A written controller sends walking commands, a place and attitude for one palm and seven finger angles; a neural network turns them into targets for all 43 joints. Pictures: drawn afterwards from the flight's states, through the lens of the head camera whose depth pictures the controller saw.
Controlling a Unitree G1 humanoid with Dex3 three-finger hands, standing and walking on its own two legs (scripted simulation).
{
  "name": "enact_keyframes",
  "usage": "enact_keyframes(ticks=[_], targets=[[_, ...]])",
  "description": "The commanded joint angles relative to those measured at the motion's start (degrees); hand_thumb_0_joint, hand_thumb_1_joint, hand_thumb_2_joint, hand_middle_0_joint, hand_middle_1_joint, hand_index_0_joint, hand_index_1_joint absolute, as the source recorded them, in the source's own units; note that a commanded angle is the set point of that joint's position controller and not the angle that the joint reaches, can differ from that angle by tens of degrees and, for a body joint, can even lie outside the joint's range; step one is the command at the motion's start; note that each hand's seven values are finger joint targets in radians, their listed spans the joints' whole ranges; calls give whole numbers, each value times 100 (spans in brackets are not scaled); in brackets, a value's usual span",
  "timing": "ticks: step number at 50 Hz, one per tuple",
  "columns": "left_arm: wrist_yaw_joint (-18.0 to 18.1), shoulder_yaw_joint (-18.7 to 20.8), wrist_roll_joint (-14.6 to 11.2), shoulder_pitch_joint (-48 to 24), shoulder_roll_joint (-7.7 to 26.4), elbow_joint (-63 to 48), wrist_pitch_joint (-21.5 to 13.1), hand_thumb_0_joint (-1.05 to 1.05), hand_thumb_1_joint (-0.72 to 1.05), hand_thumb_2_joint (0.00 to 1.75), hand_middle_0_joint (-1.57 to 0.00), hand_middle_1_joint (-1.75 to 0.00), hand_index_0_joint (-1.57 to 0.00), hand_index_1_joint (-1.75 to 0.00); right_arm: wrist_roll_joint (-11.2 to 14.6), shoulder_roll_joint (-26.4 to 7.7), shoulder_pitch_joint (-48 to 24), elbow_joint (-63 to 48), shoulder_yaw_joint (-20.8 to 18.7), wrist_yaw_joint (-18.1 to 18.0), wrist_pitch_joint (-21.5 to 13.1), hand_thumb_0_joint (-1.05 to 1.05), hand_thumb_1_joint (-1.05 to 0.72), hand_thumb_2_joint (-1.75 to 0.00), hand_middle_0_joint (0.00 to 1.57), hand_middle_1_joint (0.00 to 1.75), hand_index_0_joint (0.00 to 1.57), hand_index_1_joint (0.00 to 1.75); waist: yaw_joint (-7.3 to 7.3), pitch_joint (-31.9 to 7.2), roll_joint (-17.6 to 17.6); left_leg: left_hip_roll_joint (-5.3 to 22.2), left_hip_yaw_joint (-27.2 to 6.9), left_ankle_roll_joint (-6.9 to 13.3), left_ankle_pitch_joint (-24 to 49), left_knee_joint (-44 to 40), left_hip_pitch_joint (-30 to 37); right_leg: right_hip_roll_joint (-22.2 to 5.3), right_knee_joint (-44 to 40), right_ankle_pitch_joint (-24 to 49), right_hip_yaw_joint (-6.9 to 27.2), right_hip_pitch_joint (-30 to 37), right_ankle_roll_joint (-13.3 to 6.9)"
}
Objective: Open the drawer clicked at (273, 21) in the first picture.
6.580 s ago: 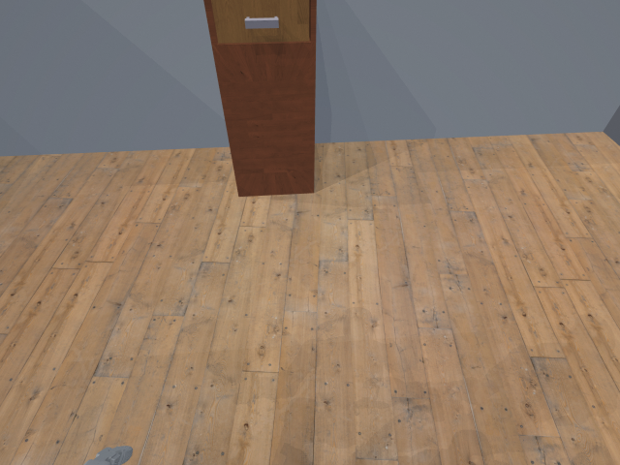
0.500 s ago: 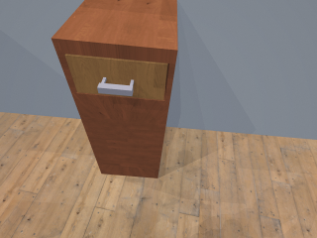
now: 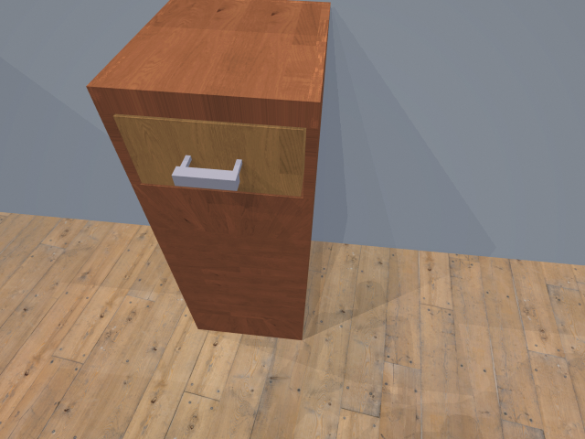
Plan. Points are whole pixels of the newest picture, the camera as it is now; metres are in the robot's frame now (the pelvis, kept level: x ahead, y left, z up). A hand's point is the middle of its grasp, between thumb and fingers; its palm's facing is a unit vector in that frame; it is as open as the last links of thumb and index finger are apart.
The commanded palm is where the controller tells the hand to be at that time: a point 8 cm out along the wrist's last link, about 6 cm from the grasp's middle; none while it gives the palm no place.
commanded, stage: look again from close up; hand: left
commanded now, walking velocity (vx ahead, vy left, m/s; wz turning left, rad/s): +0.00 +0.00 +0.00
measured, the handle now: (209, 170) +0.54 +0.19 +0.04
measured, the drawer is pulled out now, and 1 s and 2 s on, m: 0.00 0.00 0.00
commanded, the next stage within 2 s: shuffle to correct the standing spot in 0.56 s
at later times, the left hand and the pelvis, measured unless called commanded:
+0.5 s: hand out of the picture -0.03 +0.21 -0.19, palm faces +0.01 -0.99 -0.15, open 7.4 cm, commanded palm none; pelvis -0.03 +0.05 -0.01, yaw -1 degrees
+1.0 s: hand out of the picture -0.03 +0.19 -0.18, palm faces -0.02 -0.99 -0.14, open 7.4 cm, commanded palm none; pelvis -0.02 +0.03 -0.01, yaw -3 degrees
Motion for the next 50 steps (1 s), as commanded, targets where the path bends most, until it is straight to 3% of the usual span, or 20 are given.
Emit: enact_keyframes(ticks=[1,4,5,6,7,8,9,11,13,15,17,20,25,33,38,42,45,47,48,50], targets=[[35,33,37,450,498,-123,-45,0,90,90,-20,-30,-20,-30,24,-394,559,-41,-41,24,-27,0,-90,-90,20,30,20,30,-34,-134,-104,379,-163,237,2001,-237,71,-762,-344,2555,649,172,42],[37,25,30,517,509,-93,-58,0,90,90,-20,-30,-20,-30,21,-463,473,-64,-26,19,-38,0,-90,-90,20,30,20,30,-14,-176,-53,368,-156,238,2142,-248,141,-783,-321,2731,665,209,34],[297,96,119,1223,758,102,-210,0,90,90,-20,-30,-20,-30,93,-718,-142,-517,-115,107,-95,0,-90,-90,20,30,20,30,290,100,-691,201,201,141,1406,1443,-900,-1158,-209,5650,1270,226,492],[244,82,129,1307,976,0,-286,0,90,90,-20,-30,-20,-30,98,-514,-157,-849,-39,174,-32,0,-90,-90,20,30,20,30,109,8,-786,-87,102,251,-133,1627,-1337,-1483,-2,7060,1166,828,243],[222,50,147,1240,795,-130,-288,0,90,90,-20,-30,-20,-30,65,-287,69,-859,-41,160,-22,0,-90,-90,20,30,20,30,39,-368,-778,-107,-17,377,-580,1586,-1423,-1595,193,7326,1278,1070,36],[200,23,170,1123,709,-217,-278,0,90,90,-20,-30,-20,-30,67,-249,180,-850,-56,175,-50,0,-90,-90,20,30,20,30,-22,-729,-641,-145,21,392,-547,1339,-1438,-1476,347,6982,1033,1293,-277],[183,6,150,993,671,-275,-244,0,90,90,-20,-30,-20,-30,63,-262,247,-826,-47,179,-50,0,-90,-90,20,30,20,30,-66,-917,-666,-180,50,377,-288,895,-1067,-1345,427,6288,837,1155,-321],[142,-28,74,729,571,-398,-159,0,90,90,-20,-30,-20,-30,34,-379,602,-690,-55,183,-75,0,-90,-90,20,30,20,30,-216,-871,-192,-5,-144,381,1183,289,-271,-933,629,3508,637,382,-133],[117,-57,73,873,300,-381,-76,0,90,90,-20,-30,-20,-30,-24,-633,519,-727,-31,147,-90,0,-90,-90,20,30,20,30,-58,-343,223,466,-513,590,1854,259,-552,-607,270,1047,596,-242,7],[73,-81,118,848,308,-364,-33,0,90,90,-20,-30,-20,-30,-2,-591,344,-767,-3,163,-54,0,-90,-90,20,30,20,30,-37,485,304,340,-563,576,1052,23,-1027,-557,91,383,656,-604,-2],[46,-83,129,955,317,-321,-16,0,90,90,-20,-30,-20,-30,-9,-569,435,-780,13,167,-70,0,-90,-90,20,30,20,30,-6,727,395,344,-669,614,791,-221,-1237,-519,130,208,607,-629,17],[15,-100,113,1029,271,-315,-22,0,90,90,-20,-30,-20,-30,-2,-610,480,-775,19,151,-104,0,-90,-90,20,30,20,30,18,519,29,304,-710,649,545,-328,-1113,-543,123,320,619,-543,33],[-16,-86,127,1026,248,-390,16,0,90,90,-20,-30,-20,-30,-13,-686,556,-769,11,153,-129,0,-90,-90,20,30,20,30,45,462,181,344,-891,702,-216,-754,-1248,-515,234,218,526,-459,61],[-22,-86,120,1059,177,-388,15,0,90,90,-20,-30,-20,-30,0,-596,772,-591,33,135,-161,0,-90,-90,20,30,20,30,75,391,134,367,-940,727,-138,-903,-1171,-550,221,291,538,-470,71],[-93,-41,192,1013,78,-441,100,0,90,90,-20,-30,-20,-30,-54,-737,1032,-461,-82,93,-78,0,-90,-90,20,30,20,30,-48,634,242,853,-1565,989,-1670,-1351,-1065,-272,896,-588,260,-1203,27],[-180,15,217,916,-18,-586,125,0,90,90,-20,-30,-20,-30,-96,-762,1171,-409,-157,70,-89,0,-90,-90,20,30,20,30,-125,594,367,1191,-1836,1349,-1552,-1323,-911,-280,1665,-857,335,-1699,-28],[-223,60,201,959,-91,-630,90,0,90,90,-20,-30,-20,-30,-107,-728,1091,-390,-177,64,-120,0,-90,-90,20,30,20,30,-59,484,370,1164,-1505,1350,-1062,-1054,-1112,-300,1183,-706,358,-1254,-30],[-220,83,196,1315,-87,-493,47,0,90,90,-20,-30,-20,-30,-78,-639,963,-404,-165,61,-117,0,-90,-90,20,30,20,30,110,359,47,849,-1047,1091,-1055,-525,-1565,-247,274,-207,407,-396,-48],[-192,109,192,1481,42,-445,17,0,90,90,-20,-30,-20,-30,-57,-478,966,-437,-135,70,-136,0,-90,-90,20,30,20,30,171,279,-342,538,-721,937,-1097,-75,-2045,-531,-34,-415,869,131,-158],[-109,219,163,1990,533,-274,-26,0,90,90,-20,-30,-20,-30,-31,-131,716,-635,-43,137,-150,0,-90,-90,20,30,20,30,338,318,-1727,-421,478,613,-1302,1944,-3092,-1755,-1093,-1290,2575,598,-813]])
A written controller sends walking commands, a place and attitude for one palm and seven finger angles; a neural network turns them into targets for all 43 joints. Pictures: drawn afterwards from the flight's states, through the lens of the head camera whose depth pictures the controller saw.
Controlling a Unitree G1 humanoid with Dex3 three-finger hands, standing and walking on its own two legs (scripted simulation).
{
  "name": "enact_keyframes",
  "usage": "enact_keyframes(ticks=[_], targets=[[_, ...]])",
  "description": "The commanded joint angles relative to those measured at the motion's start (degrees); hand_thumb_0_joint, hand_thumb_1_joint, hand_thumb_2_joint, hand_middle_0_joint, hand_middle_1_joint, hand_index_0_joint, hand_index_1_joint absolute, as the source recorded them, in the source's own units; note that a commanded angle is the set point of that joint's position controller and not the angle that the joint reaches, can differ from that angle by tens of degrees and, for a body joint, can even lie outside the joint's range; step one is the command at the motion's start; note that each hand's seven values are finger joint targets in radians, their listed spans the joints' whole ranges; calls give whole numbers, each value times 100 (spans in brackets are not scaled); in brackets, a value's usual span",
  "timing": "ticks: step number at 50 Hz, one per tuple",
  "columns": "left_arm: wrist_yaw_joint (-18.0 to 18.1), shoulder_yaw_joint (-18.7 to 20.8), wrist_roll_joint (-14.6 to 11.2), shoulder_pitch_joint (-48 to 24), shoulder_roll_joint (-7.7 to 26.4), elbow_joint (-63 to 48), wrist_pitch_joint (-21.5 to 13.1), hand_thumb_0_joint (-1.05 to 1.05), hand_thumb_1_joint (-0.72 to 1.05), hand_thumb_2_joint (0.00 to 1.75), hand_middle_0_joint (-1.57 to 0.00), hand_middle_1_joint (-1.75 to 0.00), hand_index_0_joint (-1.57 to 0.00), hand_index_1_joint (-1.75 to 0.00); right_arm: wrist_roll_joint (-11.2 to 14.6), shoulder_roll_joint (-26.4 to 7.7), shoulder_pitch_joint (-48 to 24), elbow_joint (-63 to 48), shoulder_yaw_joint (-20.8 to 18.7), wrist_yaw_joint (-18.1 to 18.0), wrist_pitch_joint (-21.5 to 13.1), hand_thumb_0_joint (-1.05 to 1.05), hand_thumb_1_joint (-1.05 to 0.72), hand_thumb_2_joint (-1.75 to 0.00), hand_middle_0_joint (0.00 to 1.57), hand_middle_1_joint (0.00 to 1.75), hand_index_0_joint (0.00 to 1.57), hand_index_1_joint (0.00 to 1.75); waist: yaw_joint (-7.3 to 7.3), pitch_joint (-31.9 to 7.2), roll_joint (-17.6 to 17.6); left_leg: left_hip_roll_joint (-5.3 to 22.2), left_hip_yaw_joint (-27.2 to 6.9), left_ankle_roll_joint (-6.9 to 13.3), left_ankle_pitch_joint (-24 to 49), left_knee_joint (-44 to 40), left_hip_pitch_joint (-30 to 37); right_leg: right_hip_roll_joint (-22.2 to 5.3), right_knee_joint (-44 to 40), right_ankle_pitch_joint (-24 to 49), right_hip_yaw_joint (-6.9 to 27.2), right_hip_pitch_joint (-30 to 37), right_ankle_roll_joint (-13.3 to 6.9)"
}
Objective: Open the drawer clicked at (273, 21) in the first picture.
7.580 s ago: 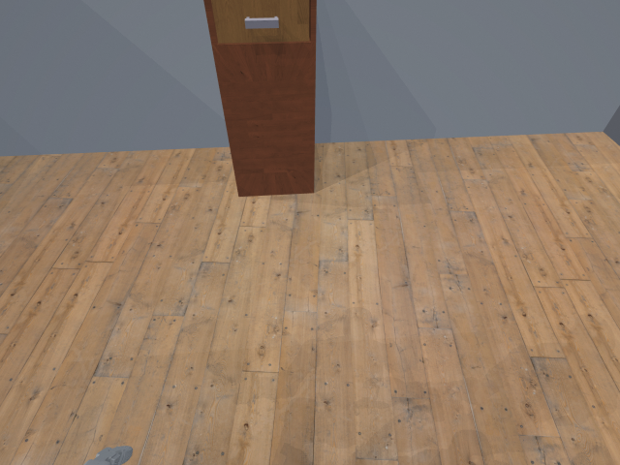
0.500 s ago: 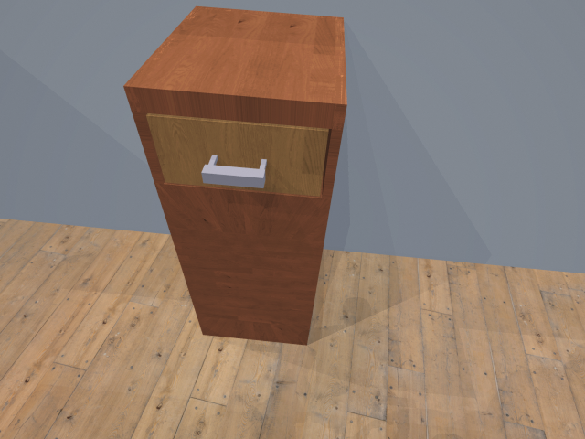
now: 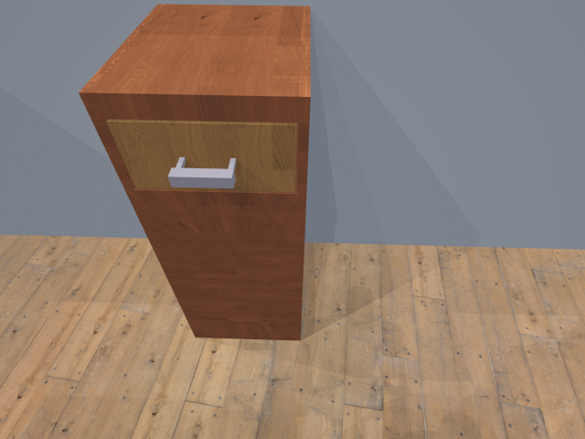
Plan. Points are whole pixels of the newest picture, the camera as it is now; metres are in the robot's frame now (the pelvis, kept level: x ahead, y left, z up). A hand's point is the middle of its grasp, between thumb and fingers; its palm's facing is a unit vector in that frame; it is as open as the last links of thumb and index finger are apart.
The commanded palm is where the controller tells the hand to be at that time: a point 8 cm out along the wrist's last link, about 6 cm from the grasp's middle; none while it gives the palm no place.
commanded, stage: come to a stop and stand still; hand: left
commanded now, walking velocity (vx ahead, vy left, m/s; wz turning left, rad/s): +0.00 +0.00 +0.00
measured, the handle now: (204, 170) +0.55 +0.19 +0.05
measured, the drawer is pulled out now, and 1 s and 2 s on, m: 0.00 0.00 0.00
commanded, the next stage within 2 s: look again from close up in 0.92 s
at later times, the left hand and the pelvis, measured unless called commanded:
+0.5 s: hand out of the picture +0.03 +0.16 -0.17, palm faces +0.08 -0.98 -0.17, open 7.4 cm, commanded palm none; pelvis +0.03 +0.00 +0.00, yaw +1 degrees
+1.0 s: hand out of the picture +0.06 +0.20 -0.17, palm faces +0.04 -0.98 -0.18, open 7.4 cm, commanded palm none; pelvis +0.00 +0.02 +0.00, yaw +2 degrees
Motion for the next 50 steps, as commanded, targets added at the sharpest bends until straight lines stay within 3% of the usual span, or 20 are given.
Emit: enact_keyframes(ticks=[1,2,4,7,11,13,15,17,23,26,30,31,32,33,36,39,42,44,47,50], targets=[[182,178,-47,1307,778,58,-143,0,90,90,-20,-30,-20,-30,19,-325,-458,-548,-63,63,-82,0,-90,-90,20,30,20,30,543,560,-1526,53,-132,93,-1494,2181,-2366,-1879,-2242,-1041,2729,959,-1066],[222,113,-40,1026,546,22,-196,0,90,90,-20,-30,-20,-30,10,-321,-487,-532,-82,86,-71,0,-90,-90,20,30,20,30,321,930,-1031,219,-429,89,-1107,2611,-2429,-1801,-2217,-188,2438,597,-1058],[247,40,-46,643,418,-58,-298,0,90,90,-20,-30,-20,-30,35,-53,-290,-367,1,118,-62,0,-90,-90,20,30,20,30,69,756,-36,320,-486,-31,-640,2450,-1912,-1615,-1941,1482,1727,366,-1000],[252,6,-22,484,527,-89,-352,0,90,90,-20,-30,-20,-30,122,181,-197,-270,88,112,-57,0,-90,-90,20,30,20,30,59,319,-215,206,-272,-214,-327,1069,-911,-1325,-1532,3351,896,385,-846],[256,39,-78,421,625,-79,-260,0,90,90,-20,-30,-20,-30,158,-45,-42,-257,31,33,-64,0,-90,-90,20,30,20,30,3,-42,-468,119,-282,-276,1080,-499,77,-1083,-755,3320,751,440,-470],[275,43,-108,518,475,-142,-176,0,90,90,-20,-30,-20,-30,137,-406,-153,-320,-17,-24,-97,0,-90,-90,20,30,20,30,142,-69,75,749,-810,-13,3038,-534,378,-749,-493,2323,605,149,-93],[341,26,-61,622,295,-160,-111,0,90,90,-20,-30,-20,-30,99,-557,-303,-422,-47,-57,-31,0,-90,-90,20,30,20,30,226,247,32,992,-946,196,3241,-402,70,-535,-634,1322,593,44,12],[330,20,-65,570,375,-125,-78,0,90,90,-20,-30,-20,-30,104,-501,-398,-427,-6,-57,-39,0,-90,-90,20,30,20,30,223,255,420,940,-1048,251,3489,-522,81,-524,-525,1286,552,120,37],[296,40,-75,389,507,-291,-68,0,90,90,-20,-30,-20,-30,88,-610,-557,-609,-60,-43,-8,0,-90,-90,20,30,20,30,183,-264,47,865,-1054,244,3086,-534,255,-500,-465,1540,598,332,42],[276,38,-65,281,523,-371,-44,0,90,90,-20,-30,-20,-30,78,-622,-663,-644,-60,-26,-3,0,-90,-90,20,30,20,30,181,-201,75,870,-1100,248,2572,-694,105,-459,-511,1226,594,325,38],[241,24,-57,178,577,-404,-45,0,90,90,-20,-30,-20,-30,69,-572,-808,-658,-30,42,29,0,-90,-90,20,30,20,30,185,142,-135,690,-1077,105,863,-988,-322,-542,-931,367,789,201,-40],[261,-67,95,23,1499,-893,-95,0,90,90,-20,-30,-20,-30,37,-1223,-696,-1225,-192,63,-5,0,-90,-90,20,30,20,30,-13,611,-358,515,-1123,-103,912,-891,-82,-475,-1011,-1,817,-175,1],[281,74,34,-164,1169,-969,-64,0,90,90,-20,-30,-20,-30,-3,-1224,-767,-1339,-234,43,-59,0,-90,-90,20,30,20,30,-17,-92,129,632,-1114,-52,387,-521,-129,-614,-779,-488,774,-324,-69],[284,89,53,-97,1042,-990,-59,0,90,90,-20,-30,-20,-30,-25,-898,-728,-1311,-211,24,-7,0,-90,-90,20,30,20,30,-13,-266,-2,496,-1049,-51,314,-235,-273,-705,-977,-308,978,-232,-163],[320,90,13,-362,1204,-1252,-20,0,90,90,-20,-30,-20,-30,-34,-632,-489,-1395,-148,94,141,0,-90,-90,20,30,20,30,-49,215,-954,132,-551,-156,-43,830,-513,-1316,-1660,-1085,1493,-738,-507],[320,135,11,-513,1272,-1420,-30,0,90,90,-20,-30,-20,-30,9,-619,-359,-1414,-165,106,134,0,-90,-90,20,30,20,30,-81,464,-554,244,-534,-122,127,752,-523,-1241,-1443,-463,1229,-828,-619],[308,65,-45,-239,1094,-1378,-32,0,90,90,-20,-30,-20,-30,15,-619,-221,-1322,-63,113,42,0,-90,-90,20,30,20,30,33,538,141,437,-827,-30,1091,-208,-319,-683,-766,160,747,-556,-297],[297,48,-62,-64,1062,-1310,24,0,90,90,-20,-30,-20,-30,16,-782,-368,-1298,-77,104,41,0,-90,-90,20,30,20,30,168,628,806,687,-1343,119,888,-760,-766,-347,-528,-137,458,-200,-77],[271,18,-74,137,993,-1186,16,0,90,90,-20,-30,-20,-30,19,-862,-473,-1297,-60,102,32,0,-90,-90,20,30,20,30,285,548,505,743,-1557,171,-3,-1221,-1206,-276,-588,-105,417,408,23],[257,10,-70,113,927,-1134,-10,0,90,90,-20,-30,-20,-30,19,-839,-384,-1229,-76,111,28,0,-90,-90,20,30,20,30,207,331,200,628,-1420,106,-264,-1247,-923,-382,-756,-110,496,340,0]])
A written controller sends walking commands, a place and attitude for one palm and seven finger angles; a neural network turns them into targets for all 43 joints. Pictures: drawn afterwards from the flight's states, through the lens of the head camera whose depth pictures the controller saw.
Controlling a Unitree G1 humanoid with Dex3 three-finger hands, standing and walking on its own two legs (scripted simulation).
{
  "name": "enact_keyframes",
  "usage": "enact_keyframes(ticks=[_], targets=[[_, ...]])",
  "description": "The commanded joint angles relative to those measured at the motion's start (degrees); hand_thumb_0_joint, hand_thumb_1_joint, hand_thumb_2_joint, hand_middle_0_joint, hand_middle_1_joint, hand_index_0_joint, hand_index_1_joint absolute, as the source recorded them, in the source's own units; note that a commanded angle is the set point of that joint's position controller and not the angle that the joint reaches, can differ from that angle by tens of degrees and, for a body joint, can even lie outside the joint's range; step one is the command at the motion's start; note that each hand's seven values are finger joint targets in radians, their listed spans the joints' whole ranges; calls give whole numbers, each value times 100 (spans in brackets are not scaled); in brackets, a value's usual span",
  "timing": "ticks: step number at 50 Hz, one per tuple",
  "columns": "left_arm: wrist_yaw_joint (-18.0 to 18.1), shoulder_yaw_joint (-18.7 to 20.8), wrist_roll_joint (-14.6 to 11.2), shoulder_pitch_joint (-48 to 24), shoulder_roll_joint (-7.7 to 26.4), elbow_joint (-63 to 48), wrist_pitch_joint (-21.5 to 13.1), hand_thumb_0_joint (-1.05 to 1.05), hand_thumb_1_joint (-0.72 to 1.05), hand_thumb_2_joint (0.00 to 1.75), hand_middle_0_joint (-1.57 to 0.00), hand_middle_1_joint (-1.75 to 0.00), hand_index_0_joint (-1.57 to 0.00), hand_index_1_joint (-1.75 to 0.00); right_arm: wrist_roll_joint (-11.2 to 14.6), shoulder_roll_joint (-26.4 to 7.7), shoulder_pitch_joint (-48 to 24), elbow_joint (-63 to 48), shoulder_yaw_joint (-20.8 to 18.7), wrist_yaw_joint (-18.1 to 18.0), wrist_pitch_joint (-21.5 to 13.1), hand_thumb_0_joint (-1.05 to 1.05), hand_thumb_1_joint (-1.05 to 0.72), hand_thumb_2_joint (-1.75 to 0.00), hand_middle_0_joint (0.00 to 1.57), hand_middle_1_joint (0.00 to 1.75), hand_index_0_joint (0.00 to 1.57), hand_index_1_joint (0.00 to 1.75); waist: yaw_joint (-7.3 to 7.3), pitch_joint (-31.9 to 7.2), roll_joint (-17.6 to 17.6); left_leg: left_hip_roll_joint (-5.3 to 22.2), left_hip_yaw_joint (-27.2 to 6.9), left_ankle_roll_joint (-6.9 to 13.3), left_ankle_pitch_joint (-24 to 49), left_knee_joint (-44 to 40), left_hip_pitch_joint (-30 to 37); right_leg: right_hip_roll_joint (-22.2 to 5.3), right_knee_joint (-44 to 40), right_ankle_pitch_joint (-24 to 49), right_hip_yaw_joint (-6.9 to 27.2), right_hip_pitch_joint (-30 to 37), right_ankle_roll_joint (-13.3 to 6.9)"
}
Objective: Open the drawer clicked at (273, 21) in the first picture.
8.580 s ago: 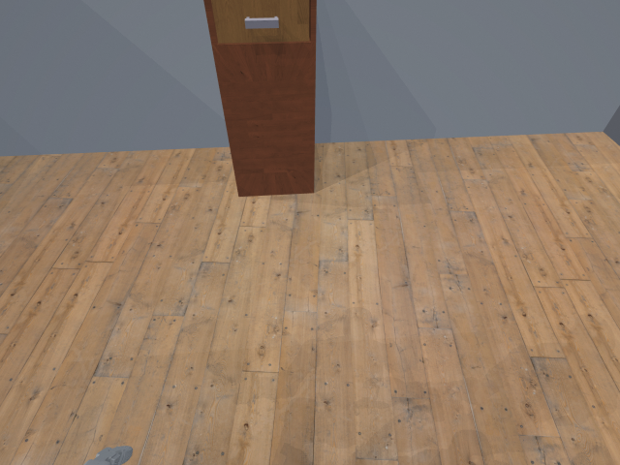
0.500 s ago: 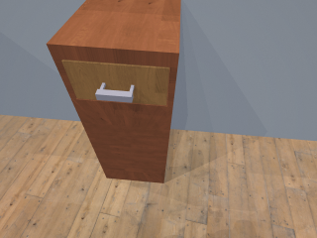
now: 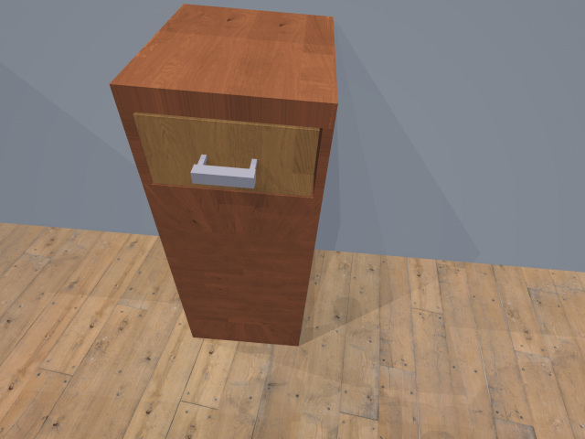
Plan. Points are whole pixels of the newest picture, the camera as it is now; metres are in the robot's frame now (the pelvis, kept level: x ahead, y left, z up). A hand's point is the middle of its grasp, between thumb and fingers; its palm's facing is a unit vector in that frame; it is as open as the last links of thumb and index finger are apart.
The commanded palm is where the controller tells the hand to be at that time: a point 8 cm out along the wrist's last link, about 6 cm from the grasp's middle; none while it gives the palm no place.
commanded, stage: look again from close up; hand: left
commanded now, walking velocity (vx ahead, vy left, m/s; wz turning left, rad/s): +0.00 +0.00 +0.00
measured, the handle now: (226, 168) +0.56 +0.15 +0.05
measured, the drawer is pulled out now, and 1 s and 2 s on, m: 0.00 0.00 0.00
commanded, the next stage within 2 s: shuffle to correct the standing spot in 0.56 s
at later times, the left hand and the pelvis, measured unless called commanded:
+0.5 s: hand out of the picture -0.06 +0.19 -0.17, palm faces +0.05 -0.99 -0.16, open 7.4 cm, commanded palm none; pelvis -0.01 +0.03 +0.01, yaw +0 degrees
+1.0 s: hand out of the picture -0.08 +0.15 -0.16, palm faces +0.09 -0.99 -0.14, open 7.4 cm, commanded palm none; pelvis -0.01 +0.00 +0.01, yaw -1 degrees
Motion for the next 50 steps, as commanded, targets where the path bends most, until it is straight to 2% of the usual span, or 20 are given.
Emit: enact_keyframes(ticks=[1,4,9,13,16,21,26,33,36,37,39,41,44,46,47,48,49,50], targets=[[55,122,30,507,483,-180,-62,0,90,90,-20,-30,-20,-30,10,-723,-21,-348,-159,-6,-167,0,-90,-90,20,30,20,30,155,194,249,677,-1151,21,-797,-1453,-347,-415,-622,-53,615,61,-146],[52,118,38,572,393,-116,-74,0,90,90,-20,-30,-20,-30,17,-728,-35,-252,-183,-1,-165,0,-90,-90,20,30,20,30,135,99,192,710,-1208,25,-1012,-1618,-232,-401,-653,-50,589,27,-105],[60,94,54,727,293,97,-104,0,90,90,-20,-30,-20,-30,42,-687,-26,-89,-185,4,-175,0,-90,-90,20,30,20,30,112,109,122,709,-1164,12,-917,-1722,-63,-457,-787,119,601,6,-66],[69,75,75,908,239,288,-90,0,90,90,-20,-30,-20,-30,60,-685,-74,39,-183,6,-147,0,-90,-90,20,30,20,30,121,347,340,731,-1242,-6,-1348,-1989,-167,-430,-838,4,548,-52,-17],[77,67,93,1060,221,444,-89,0,90,90,-20,-30,-20,-30,70,-694,-80,116,-189,4,-124,0,-90,-90,20,30,20,30,121,393,279,735,-1284,-21,-1509,-2103,-147,-403,-854,-37,535,-77,-2],[91,58,105,1260,135,646,-108,0,90,90,-20,-30,-20,-30,83,-675,-73,232,-198,-3,-123,0,-90,-90,20,30,20,30,117,361,219,731,-1224,-45,-1403,-2141,19,-444,-909,54,539,-124,16],[105,42,109,1362,72,787,-124,0,90,90,-20,-30,-20,-30,98,-614,-39,356,-188,-4,-113,0,-90,-90,20,30,20,30,98,494,61,685,-1169,-70,-1405,-2114,43,-474,-1028,-105,590,-268,32],[112,55,114,1552,-39,930,-121,0,90,90,-20,-30,-20,-30,88,-558,-19,481,-197,-17,-100,0,-90,-90,20,30,20,30,144,525,150,676,-1163,-87,-1552,-2196,-81,-436,-999,-171,580,-239,35],[88,57,117,1617,-91,1010,-110,0,90,90,-20,-30,-20,-30,68,-560,83,570,-226,-47,-107,0,-90,-90,20,30,20,30,104,383,121,777,-1274,-77,-1985,-2304,78,-303,-885,-495,493,-287,45],[72,72,127,1641,-114,1016,-74,0,90,90,-20,-30,-20,-30,56,-598,85,594,-252,-61,-93,0,-90,-90,20,30,20,30,112,436,265,873,-1381,-46,-2346,-2440,-47,-230,-729,-621,405,-303,50],[28,108,168,1750,-181,1025,-2,0,90,90,-20,-30,-20,-30,35,-721,28,591,-313,-99,-71,0,-90,-90,20,30,20,30,169,591,435,1062,-1525,43,-2740,-2661,-382,-76,-373,-590,244,-213,30],[-12,128,172,1879,-216,1041,53,0,90,90,-20,-30,-20,-30,32,-785,-6,590,-351,-132,-76,0,-90,-90,20,30,20,30,224,588,450,1182,-1610,109,-2699,-2737,-494,-23,-131,-478,207,-115,-7],[-77,188,150,2053,-313,1062,118,0,90,90,-20,-30,-20,-30,4,-777,-94,579,-400,-167,-62,0,-90,-90,20,30,20,30,303,533,428,1149,-1324,72,-2583,-2614,-738,46,-274,-423,151,254,-57],[-79,216,151,2131,-227,1057,91,0,90,90,-20,-30,-20,-30,4,-668,-67,575,-402,-158,-62,0,-90,-90,20,30,20,30,307,457,73,874,-1023,-40,-2407,-2168,-769,-34,-845,-618,371,391,-140],[-60,248,154,2079,-164,1013,74,0,90,90,-20,-30,-20,-30,0,-540,-49,548,-388,-154,-53,0,-90,-90,20,30,20,30,294,597,-246,624,-773,-110,-2267,-1673,-882,-274,-1228,-1150,787,203,-265],[-28,274,145,2043,-63,978,39,0,90,90,-20,-30,-20,-30,7,-339,-65,500,-347,-138,-51,0,-90,-90,20,30,20,30,277,740,-790,305,-440,-156,-1888,-865,-1024,-655,-1723,-1893,1507,-84,-483],[13,298,130,1887,123,942,3,0,90,90,-20,-30,-20,-30,23,-130,-40,449,-291,-105,-64,0,-90,-90,20,30,20,30,225,807,-1452,33,90,-201,-1240,171,-1148,-1200,-2277,-2559,2167,-212,-725],[51,299,103,1644,146,874,-44,0,90,90,-20,-30,-20,-30,24,-85,-115,429,-284,-82,-87,0,-90,-90,20,30,20,30,192,764,-1469,62,135,-175,-1032,1188,-988,-1552,-2598,-2535,2493,-522,-948]])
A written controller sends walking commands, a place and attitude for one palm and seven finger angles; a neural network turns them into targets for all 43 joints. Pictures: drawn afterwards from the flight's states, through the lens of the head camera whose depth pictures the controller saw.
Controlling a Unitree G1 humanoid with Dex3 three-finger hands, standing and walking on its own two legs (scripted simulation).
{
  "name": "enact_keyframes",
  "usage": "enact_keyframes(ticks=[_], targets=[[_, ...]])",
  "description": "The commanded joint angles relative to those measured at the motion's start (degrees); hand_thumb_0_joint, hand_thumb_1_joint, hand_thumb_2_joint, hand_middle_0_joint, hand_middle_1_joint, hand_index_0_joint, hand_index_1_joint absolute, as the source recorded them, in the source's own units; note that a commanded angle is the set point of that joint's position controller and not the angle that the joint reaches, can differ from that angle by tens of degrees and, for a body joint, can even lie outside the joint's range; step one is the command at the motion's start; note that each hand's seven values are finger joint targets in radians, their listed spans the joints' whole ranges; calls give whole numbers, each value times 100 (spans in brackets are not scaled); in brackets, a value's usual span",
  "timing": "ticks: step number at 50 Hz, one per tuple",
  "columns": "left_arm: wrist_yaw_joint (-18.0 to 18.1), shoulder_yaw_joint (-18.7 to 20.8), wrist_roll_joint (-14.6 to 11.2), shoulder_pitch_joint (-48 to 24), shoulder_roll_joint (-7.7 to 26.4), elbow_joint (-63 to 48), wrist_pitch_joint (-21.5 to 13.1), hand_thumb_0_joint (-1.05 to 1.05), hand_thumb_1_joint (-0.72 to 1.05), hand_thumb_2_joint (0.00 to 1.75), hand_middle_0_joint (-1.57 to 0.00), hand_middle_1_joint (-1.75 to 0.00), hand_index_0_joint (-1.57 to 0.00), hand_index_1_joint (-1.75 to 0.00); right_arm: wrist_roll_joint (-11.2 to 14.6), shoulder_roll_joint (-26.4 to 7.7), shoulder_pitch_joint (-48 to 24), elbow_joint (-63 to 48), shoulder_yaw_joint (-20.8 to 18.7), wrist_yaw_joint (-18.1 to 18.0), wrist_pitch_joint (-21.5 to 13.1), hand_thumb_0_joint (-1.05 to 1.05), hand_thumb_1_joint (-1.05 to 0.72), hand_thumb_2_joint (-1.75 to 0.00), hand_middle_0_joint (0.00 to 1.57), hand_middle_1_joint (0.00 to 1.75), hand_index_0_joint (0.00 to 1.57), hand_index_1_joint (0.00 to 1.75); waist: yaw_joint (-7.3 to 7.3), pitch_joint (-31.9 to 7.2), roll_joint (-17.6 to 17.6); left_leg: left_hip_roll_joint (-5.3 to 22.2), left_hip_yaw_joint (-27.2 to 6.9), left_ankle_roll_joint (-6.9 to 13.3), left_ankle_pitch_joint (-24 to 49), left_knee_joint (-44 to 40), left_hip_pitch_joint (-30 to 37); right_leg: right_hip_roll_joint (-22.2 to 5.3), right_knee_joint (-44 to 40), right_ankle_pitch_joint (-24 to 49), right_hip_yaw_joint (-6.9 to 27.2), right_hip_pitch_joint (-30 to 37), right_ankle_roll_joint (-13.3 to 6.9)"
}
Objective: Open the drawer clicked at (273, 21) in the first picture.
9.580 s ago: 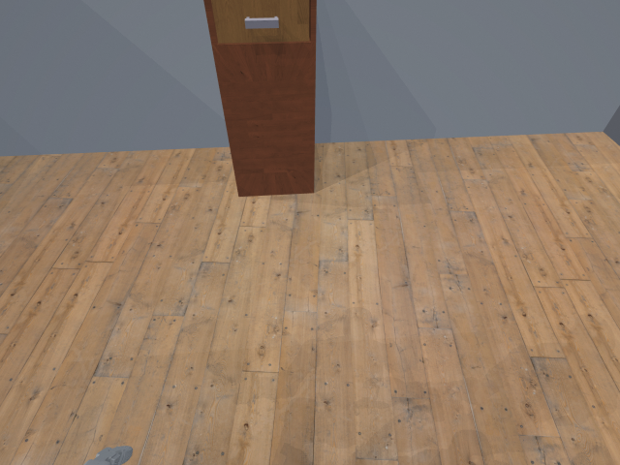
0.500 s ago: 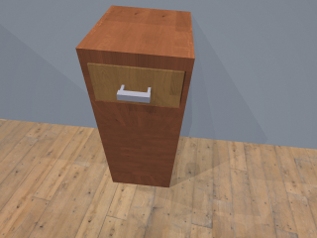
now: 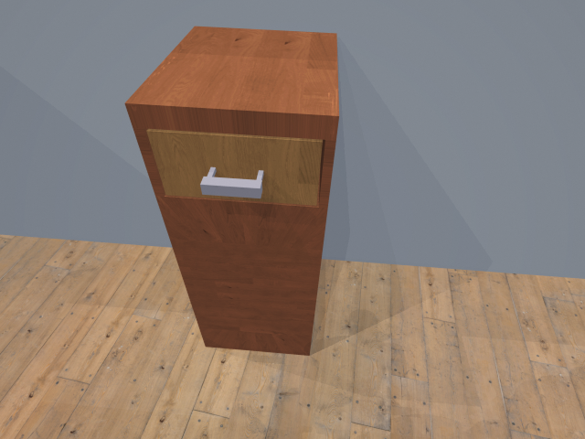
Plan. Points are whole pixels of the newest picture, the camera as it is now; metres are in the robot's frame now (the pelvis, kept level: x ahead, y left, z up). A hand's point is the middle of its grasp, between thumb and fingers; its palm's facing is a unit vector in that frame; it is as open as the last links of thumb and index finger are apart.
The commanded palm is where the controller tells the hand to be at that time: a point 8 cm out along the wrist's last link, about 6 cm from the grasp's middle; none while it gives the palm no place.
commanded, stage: come to a stop and stand still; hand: left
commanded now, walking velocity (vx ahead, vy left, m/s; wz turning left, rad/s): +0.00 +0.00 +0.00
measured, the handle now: (234, 180) +0.57 +0.16 +0.04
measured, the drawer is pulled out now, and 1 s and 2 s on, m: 0.00 0.00 0.00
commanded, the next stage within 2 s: look again from close up in 1.02 s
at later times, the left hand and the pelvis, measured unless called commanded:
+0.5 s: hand out of the picture +0.01 +0.18 -0.18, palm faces +0.06 -0.99 -0.15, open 7.4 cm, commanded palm none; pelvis +0.02 +0.02 +0.00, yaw +0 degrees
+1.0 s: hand out of the picture -0.03 +0.14 -0.18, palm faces +0.07 -0.99 -0.11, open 7.4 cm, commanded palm none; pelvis +0.00 +0.00 +0.00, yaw +1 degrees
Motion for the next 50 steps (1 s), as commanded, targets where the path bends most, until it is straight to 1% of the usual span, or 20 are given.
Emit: enact_keyframes(ticks=[1,3,4,6,8,9,10,11,12,13,14,17,21,25,28,30,31,34,38,50], targets=[[160,106,-33,227,585,-180,-119,0,90,90,-20,-30,-20,-30,33,-220,-53,-441,-53,47,-155,0,-90,-90,20,30,20,30,-87,1026,-1203,253,-118,-104,-800,2295,-1045,-1663,-2132,-2316,2289,-794,-953],[153,83,-39,-123,571,-289,-206,0,90,90,-20,-30,-20,-30,44,-120,183,-341,-21,95,-185,0,-90,-90,20,30,20,30,-246,866,-344,393,-182,-146,-552,2568,-1045,-1490,-1828,-1285,1663,-670,-898],[148,63,-34,-158,572,-302,-241,0,90,90,-20,-30,-20,-30,51,-47,211,-322,16,111,-194,0,-90,-90,20,30,20,30,-240,879,-151,436,-163,-180,-502,2219,-856,-1386,-1700,-896,1386,-706,-827],[163,29,-14,-171,558,-243,-263,0,90,90,-20,-30,-20,-30,80,56,235,-317,89,103,-217,0,-90,-90,20,30,20,30,-183,990,-177,481,-141,-221,-398,1229,-425,-1290,-1484,-422,1055,-781,-726],[155,-25,-53,-79,525,-122,-251,0,90,90,-20,-30,-20,-30,83,98,421,-208,170,48,-270,0,-90,-90,20,30,20,30,-194,981,-51,407,-132,-253,339,-172,334,-1051,-940,134,805,-846,-494],[144,-63,-95,-3,414,-49,-241,0,90,90,-20,-30,-20,-30,98,-18,498,-141,190,20,-317,0,-90,-90,20,30,20,30,-132,943,175,517,-415,-221,825,-599,560,-793,-623,451,646,-824,-290],[140,-90,-126,166,293,7,-236,0,90,90,-20,-30,-20,-30,91,-221,461,-140,175,-24,-363,0,-90,-90,20,30,20,30,8,785,537,841,-735,-109,1469,-736,589,-591,-477,756,547,-587,-103],[157,-92,-107,299,276,23,-226,0,90,90,-20,-30,-20,-30,95,-393,384,-176,135,-48,-370,0,-90,-90,20,30,20,30,118,609,387,1041,-817,-24,1812,-577,484,-560,-516,869,503,-265,-15],[182,-100,-104,257,230,38,-245,0,90,90,-20,-30,-20,-30,83,-428,300,-194,137,-67,-351,0,-90,-90,20,30,20,30,105,613,63,1000,-704,-34,1886,-444,388,-554,-522,1085,535,-144,1],[196,-104,-101,71,300,76,-203,0,90,90,-20,-30,-20,-30,99,-328,296,-119,164,-58,-372,0,-90,-90,20,30,20,30,44,602,331,936,-741,-42,2132,-623,352,-599,-347,1194,417,38,36],[200,-100,-112,16,354,64,-181,0,90,90,-20,-30,-20,-30,104,-348,294,-105,173,-64,-383,0,-90,-90,20,30,20,30,65,545,350,959,-782,-12,2373,-721,404,-586,-282,1172,357,176,99],[215,-95,-103,-24,354,15,-155,0,90,90,-20,-30,-20,-30,100,-412,280,-100,139,-82,-388,0,-90,-90,20,30,20,30,60,468,96,1006,-762,19,2777,-727,610,-567,-222,1217,337,195,138],[180,-66,-84,-184,388,-97,-66,0,90,90,-20,-30,-20,-30,95,-554,300,-111,77,-117,-351,0,-90,-90,20,30,20,30,16,506,109,1161,-873,105,2618,-889,616,-461,-71,926,261,66,180],[120,-27,-56,-277,394,-206,6,0,90,90,-20,-30,-20,-30,60,-687,239,-154,-3,-146,-309,0,-90,-90,20,30,20,30,-15,454,214,1332,-1079,227,1983,-1066,568,-367,97,600,247,-83,166],[80,-10,-39,-325,394,-222,27,0,90,90,-20,-30,-20,-30,42,-715,159,-168,-31,-133,-291,0,-90,-90,20,30,20,30,-19,378,295,1395,-1207,254,941,-1296,419,-346,162,357,257,-59,152],[67,-18,-30,-323,398,-193,15,0,90,90,-20,-30,-20,-30,41,-681,36,-187,-18,-94,-275,0,-90,-90,20,30,20,30,18,462,223,1273,-1136,188,164,-1387,150,-390,-8,433,296,66,134],[74,-28,-30,-326,417,-193,-13,0,90,90,-20,-30,-20,-30,51,-630,-3,-198,-9,-72,-279,0,-90,-90,20,30,20,30,33,484,158,1162,-1075,141,72,-1361,118,-420,-171,531,344,116,128],[96,-64,-61,-342,483,-134,-97,0,90,90,-20,-30,-20,-30,63,-513,3,-164,45,-14,-272,0,-90,-90,20,30,20,30,-9,556,-183,881,-809,-5,4,-1194,117,-526,-477,616,529,149,78],[126,-111,-87,-407,526,-78,-176,0,90,90,-20,-30,-20,-30,76,-420,85,-71,115,36,-250,0,-90,-90,20,30,20,30,-83,753,-297,747,-667,-94,-36,-1169,310,-604,-801,159,663,-165,60],[148,-123,-90,-174,429,26,-227,0,90,90,-20,-30,-20,-30,59,-293,331,-22,150,52,-216,0,-90,-90,20,30,20,30,-104,942,-56,628,-595,-148,-188,-1088,289,-607,-1031,-446,707,-549,39]])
